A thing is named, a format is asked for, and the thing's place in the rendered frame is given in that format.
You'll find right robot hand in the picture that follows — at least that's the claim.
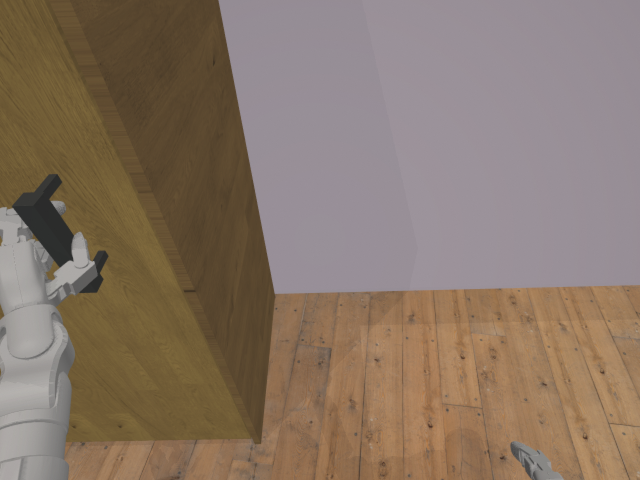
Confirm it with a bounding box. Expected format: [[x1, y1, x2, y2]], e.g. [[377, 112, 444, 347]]
[[510, 441, 564, 480]]

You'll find left robot hand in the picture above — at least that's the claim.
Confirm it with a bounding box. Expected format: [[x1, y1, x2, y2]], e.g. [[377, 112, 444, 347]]
[[0, 201, 98, 316]]

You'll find wardrobe door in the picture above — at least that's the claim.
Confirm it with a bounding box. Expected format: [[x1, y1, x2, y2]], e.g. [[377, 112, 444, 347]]
[[0, 0, 251, 442]]

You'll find robot left forearm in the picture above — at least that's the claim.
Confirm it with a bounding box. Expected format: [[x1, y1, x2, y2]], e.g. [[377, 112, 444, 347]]
[[0, 304, 75, 480]]

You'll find handle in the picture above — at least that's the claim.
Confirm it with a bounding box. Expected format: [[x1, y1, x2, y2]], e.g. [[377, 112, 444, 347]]
[[12, 174, 108, 293]]

